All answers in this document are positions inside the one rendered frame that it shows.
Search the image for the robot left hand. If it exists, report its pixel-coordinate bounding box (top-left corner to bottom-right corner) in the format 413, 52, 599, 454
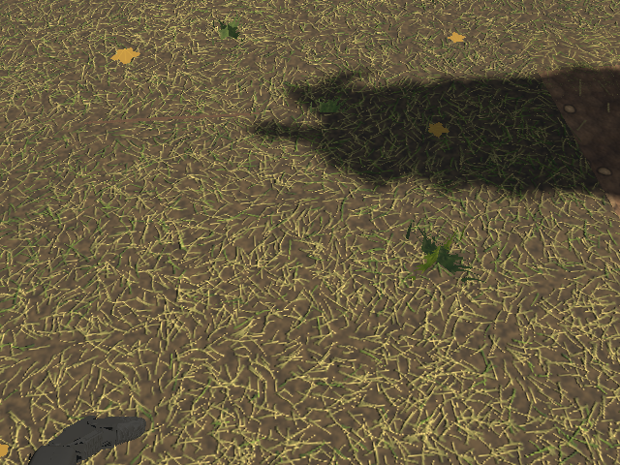
28, 416, 146, 465

